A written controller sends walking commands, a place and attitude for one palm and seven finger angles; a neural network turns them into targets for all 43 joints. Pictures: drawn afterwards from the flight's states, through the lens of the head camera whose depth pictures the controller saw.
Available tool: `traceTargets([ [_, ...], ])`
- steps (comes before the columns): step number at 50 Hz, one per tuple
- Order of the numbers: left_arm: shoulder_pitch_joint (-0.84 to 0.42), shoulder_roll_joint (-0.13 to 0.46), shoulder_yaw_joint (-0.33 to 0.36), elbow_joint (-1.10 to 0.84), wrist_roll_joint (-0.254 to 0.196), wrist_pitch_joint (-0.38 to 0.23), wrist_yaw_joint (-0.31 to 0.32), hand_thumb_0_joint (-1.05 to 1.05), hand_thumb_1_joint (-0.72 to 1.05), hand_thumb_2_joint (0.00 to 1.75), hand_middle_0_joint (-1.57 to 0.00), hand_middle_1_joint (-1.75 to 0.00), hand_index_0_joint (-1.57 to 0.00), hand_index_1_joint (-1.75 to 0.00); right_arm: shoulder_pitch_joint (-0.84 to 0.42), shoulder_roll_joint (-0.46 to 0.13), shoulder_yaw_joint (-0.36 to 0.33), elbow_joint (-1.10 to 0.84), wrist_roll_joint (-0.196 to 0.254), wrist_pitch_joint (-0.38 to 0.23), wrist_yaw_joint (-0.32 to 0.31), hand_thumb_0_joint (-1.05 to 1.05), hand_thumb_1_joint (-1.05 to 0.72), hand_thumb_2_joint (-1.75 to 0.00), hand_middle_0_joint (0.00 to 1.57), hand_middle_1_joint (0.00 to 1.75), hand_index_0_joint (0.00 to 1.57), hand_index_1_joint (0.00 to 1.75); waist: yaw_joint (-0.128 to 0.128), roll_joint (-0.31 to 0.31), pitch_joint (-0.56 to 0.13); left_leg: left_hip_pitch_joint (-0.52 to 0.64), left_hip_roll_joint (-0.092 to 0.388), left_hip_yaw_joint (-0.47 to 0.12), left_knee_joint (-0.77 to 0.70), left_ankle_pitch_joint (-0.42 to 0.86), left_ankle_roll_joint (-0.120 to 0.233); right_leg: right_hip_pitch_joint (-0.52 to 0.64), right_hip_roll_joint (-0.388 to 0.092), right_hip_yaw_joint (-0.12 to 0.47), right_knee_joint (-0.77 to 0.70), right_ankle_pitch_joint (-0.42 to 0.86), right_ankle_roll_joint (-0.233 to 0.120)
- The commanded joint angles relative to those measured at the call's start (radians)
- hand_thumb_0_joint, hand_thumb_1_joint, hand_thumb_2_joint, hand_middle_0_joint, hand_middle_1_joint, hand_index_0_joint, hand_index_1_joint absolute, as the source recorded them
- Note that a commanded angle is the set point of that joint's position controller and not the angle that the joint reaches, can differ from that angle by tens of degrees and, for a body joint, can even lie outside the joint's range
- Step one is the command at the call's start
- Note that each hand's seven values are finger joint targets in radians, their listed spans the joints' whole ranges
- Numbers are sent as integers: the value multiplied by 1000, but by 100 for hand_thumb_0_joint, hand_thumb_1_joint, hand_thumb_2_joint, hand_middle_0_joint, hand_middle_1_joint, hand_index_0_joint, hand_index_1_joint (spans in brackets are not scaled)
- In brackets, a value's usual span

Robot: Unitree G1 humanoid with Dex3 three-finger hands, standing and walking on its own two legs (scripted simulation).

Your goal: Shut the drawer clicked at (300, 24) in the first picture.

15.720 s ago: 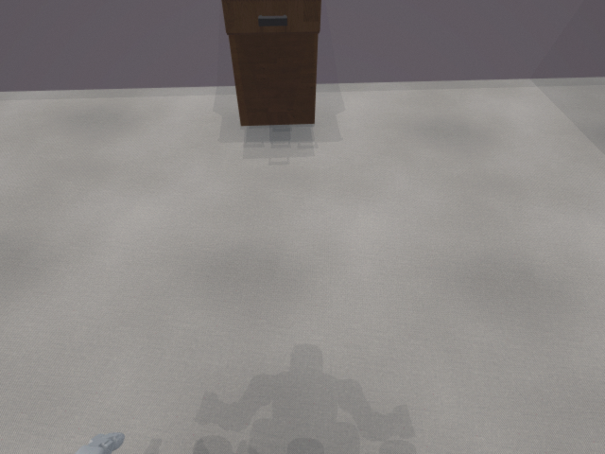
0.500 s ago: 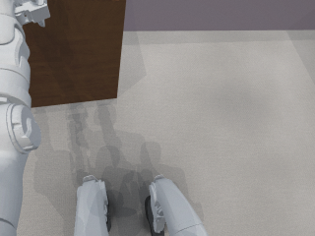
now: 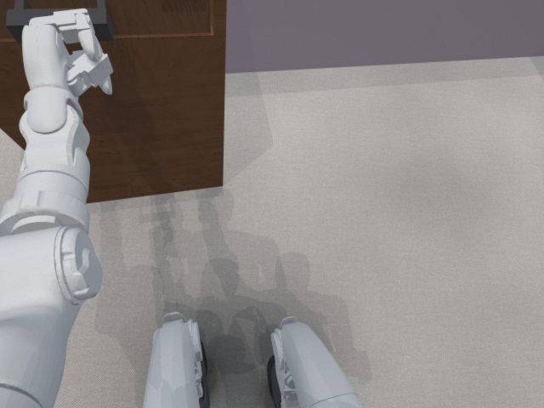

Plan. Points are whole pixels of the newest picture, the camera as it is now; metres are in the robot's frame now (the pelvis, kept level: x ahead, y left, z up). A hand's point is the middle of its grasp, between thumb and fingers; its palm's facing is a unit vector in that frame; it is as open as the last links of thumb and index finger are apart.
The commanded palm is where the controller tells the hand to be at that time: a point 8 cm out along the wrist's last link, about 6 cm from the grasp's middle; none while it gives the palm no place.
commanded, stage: draw the hand back to the body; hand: left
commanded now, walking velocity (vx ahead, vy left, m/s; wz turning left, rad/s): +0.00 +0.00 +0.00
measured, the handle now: (62, 14) +0.64 +0.22 +0.07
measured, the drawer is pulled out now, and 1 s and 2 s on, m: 0.00 0.00 0.00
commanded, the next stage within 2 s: step back with the hand held close in 1.40 s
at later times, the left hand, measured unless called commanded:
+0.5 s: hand (24, 109) +0.42 +0.19 +0.16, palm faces +0.08 -1.00 -0.03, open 3.3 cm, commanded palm +0.38 +0.24 +0.18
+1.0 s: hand out of the picture +0.28 +0.23 +0.26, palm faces +0.35 -0.89 -0.30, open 3.3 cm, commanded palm +0.23 +0.27 +0.28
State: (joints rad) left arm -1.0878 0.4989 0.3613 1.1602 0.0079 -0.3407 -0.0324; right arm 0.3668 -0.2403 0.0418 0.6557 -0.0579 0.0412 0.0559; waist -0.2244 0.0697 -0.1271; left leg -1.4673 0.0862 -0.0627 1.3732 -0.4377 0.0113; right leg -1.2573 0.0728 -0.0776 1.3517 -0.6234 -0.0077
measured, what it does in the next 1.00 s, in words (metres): rises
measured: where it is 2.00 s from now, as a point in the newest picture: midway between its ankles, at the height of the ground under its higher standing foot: (241, 399)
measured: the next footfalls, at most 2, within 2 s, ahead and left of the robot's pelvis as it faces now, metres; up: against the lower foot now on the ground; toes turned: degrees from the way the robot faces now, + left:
none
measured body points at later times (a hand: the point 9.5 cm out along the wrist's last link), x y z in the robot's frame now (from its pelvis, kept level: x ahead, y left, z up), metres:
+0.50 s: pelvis +0.06 +0.00 +0.09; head +0.12 +0.01 +0.54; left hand +0.41 +0.25 +0.17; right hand +0.20 -0.26 -0.01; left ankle +0.09 +0.12 -0.59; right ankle +0.00 -0.12 -0.59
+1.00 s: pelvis +0.06 -0.01 +0.15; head +0.06 -0.03 +0.60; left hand +0.26 +0.27 +0.28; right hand +0.28 -0.20 +0.07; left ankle +0.09 +0.12 -0.59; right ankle +0.00 -0.12 -0.59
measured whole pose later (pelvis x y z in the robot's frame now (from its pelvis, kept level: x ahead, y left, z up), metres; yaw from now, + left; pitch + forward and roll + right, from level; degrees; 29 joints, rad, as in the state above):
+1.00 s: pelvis +0.06 -0.01 +0.15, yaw +5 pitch -1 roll +0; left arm 0.29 0.30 0.15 -0.20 -0.09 -0.03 0.09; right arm 0.15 -0.22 0.06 0.54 0.02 0.05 -0.08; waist 0.04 0.05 -0.01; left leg -0.25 0.01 0.02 0.47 -0.20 0.00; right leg -0.07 0.00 -0.01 0.43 -0.34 -0.01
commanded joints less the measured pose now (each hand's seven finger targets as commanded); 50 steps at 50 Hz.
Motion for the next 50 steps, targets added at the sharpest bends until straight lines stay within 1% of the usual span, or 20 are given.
traceTargets([
  [1,-463,189,15,-265,-23,-96,-2,0,90,90,-140,-160,-140,-160,213,-198,-77,-29,2,8,-14,0,-90,-90,20,30,20,30,-22,152,-599,704,-25,-28,-98,257,36,81,17,24,-233,299,-20],
  [2,-392,232,62,-323,-31,-106,-6,0,90,90,-140,-160,-140,-160,213,-199,-82,-44,6,15,-12,0,-90,-90,20,30,20,30,25,158,-652,735,-26,-18,-113,296,31,148,16,29,-235,337,-24],
  [3,-325,234,71,-383,-46,-109,-12,0,90,90,-140,-160,-140,-160,198,-195,-84,-65,13,20,-8,0,-90,-90,20,30,20,30,55,168,-704,769,-33,-6,-133,336,30,222,17,36,-244,398,-24],
  [5,-169,215,75,-514,-69,-103,-30,0,90,90,-140,-160,-140,-160,182,-186,-94,-94,30,27,-3,0,-90,-90,20,30,20,30,98,166,-784,854,-41,10,-166,442,26,337,14,40,-259,540,-23],
  [6,-84,207,78,-562,-85,-85,-39,0,90,90,-140,-160,-140,-160,172,-182,-98,-109,40,32,-3,0,-90,-90,20,30,20,30,109,129,-777,854,-47,24,-184,456,27,403,13,44,-281,600,-17],
  [8,50,162,51,-595,-114,-34,-59,0,90,90,-140,-160,-140,-160,154,-175,-97,-127,62,39,-6,0,-90,-90,20,30,20,30,109,33,-672,792,-58,48,-229,405,34,501,11,52,-335,655,-4],
  [11,140,85,-2,-689,-160,-3,-71,0,90,90,-140,-160,-140,-160,121,-169,-96,-143,82,35,-25,0,-90,-90,20,30,20,30,104,-12,-564,812,-64,59,-290,366,38,548,4,56,-399,669,6],
  [13,180,24,-52,-756,-181,-11,-73,0,90,90,-140,-160,-140,-160,103,-166,-100,-144,88,25,-36,0,-90,-90,20,30,20,30,97,-19,-513,883,-65,53,-329,373,37,541,7,45,-435,649,6],
  [14,185,-16,-93,-807,-190,-25,-74,0,90,90,-140,-160,-140,-160,93,-162,-97,-148,91,16,-39,0,-90,-90,20,30,20,30,96,30,-497,943,-67,50,-343,397,36,529,7,43,-446,648,1],
  [18,365,-95,-164,-805,-201,-32,-88,0,90,90,-140,-160,-140,-160,49,-162,-100,-146,94,5,-44,0,-90,-90,20,30,20,30,109,28,-377,1041,-65,36,-409,403,28,510,5,20,-500,591,-3],
  [22,505,-79,-159,-915,-213,-17,-102,0,90,90,-140,-160,-140,-160,-17,-161,-96,-192,102,2,-51,0,-90,-90,20,30,20,30,152,60,-357,1118,-68,36,-466,447,25,577,-4,15,-531,613,-8],
  [26,628,-59,-130,-1029,-237,7,-104,0,90,90,-140,-160,-140,-160,-87,-151,-84,-242,107,-7,-65,0,-90,-90,20,30,20,30,175,0,-310,1122,-73,45,-518,430,30,672,-10,17,-567,636,-4],
  [27,666,-6,-183,-1108,-122,57,-25,0,90,90,-140,-160,-140,-160,-184,-129,-80,-281,108,22,-87,0,-90,-90,20,30,20,30,228,-7,-329,1198,-81,72,-588,415,23,702,-27,65,-643,625,-14],
  [28,689,-50,-205,-1164,-119,95,20,0,90,90,-140,-160,-140,-160,-189,-118,-75,-302,109,31,-103,0,-90,-90,20,30,20,30,202,-6,-293,1217,-80,76,-615,402,27,730,-31,60,-673,618,-12],
  [29,696,-51,-220,-1212,-107,121,47,0,90,90,-140,-160,-140,-160,-204,-118,-70,-309,107,32,-115,0,-90,-90,20,30,20,30,204,13,-275,1232,-83,77,-638,397,29,757,-30,63,-699,610,-14],
  [31,780,-16,-178,-1222,-91,169,93,0,90,90,-140,-160,-140,-160,-227,-119,-61,-302,104,42,-135,0,-90,-90,20,30,20,30,212,-15,-218,1237,-80,80,-685,383,29,807,-35,58,-739,613,-12],
  [35,863,-40,-188,-1265,-96,225,120,0,90,90,-140,-160,-140,-160,-268,-106,-45,-298,102,36,-156,0,-90,-90,20,30,20,30,212,-62,-125,1282,-77,82,-777,337,34,897,-47,60,-830,571,-8],
  [42,1070,-67,-187,-1456,-95,257,133,0,90,90,-140,-160,-140,-160,-316,-96,-25,-287,89,-12,-154,0,-90,-90,20,30,20,30,237,-25,-55,1410,-78,77,-893,389,30,999,-50,49,-944,585,-11],
  [49,1284,5,-65,-1635,-94,247,139,0,90,90,-140,-160,-140,-160,-344,-92,-29,-264,72,-58,-149,0,-90,-90,20,30,20,30,267,-35,0,1463,-83,87,-955,416,28,1053,-47,52,-1036,597,-6],
  [50,1303,-22,-83,-1678,-99,243,138,0,90,90,-140,-160,-140,-160,-343,-84,-27,-267,75,-62,-148,0,-90,-90,20,30,20,30,261,-7,4,1465,-80,88,-961,410,27,1071,-55,51,-1027,587,-8],
])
